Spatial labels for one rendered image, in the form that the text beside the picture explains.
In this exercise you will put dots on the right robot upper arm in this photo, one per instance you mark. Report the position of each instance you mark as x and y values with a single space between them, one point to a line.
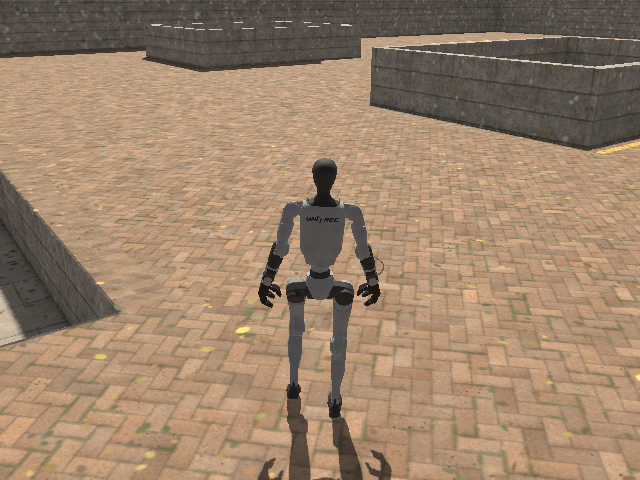
354 213

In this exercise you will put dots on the left robot hand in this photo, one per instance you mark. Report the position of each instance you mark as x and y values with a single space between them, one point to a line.
264 291

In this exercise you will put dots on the robot right forearm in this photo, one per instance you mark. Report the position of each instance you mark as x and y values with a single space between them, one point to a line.
369 269

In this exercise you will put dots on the left robot upper arm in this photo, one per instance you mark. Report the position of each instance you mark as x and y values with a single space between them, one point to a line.
290 210

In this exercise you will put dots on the right robot thigh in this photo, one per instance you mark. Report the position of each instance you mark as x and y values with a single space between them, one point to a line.
342 305

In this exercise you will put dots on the right robot hand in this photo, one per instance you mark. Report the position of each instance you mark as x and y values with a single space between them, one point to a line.
369 290

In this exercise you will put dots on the robot thigh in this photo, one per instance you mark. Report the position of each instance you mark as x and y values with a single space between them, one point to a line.
296 295
342 305

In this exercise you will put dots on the robot left forearm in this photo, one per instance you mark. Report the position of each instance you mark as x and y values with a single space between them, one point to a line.
272 267

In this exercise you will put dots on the left robot thigh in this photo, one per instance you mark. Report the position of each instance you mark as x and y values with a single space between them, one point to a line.
296 295

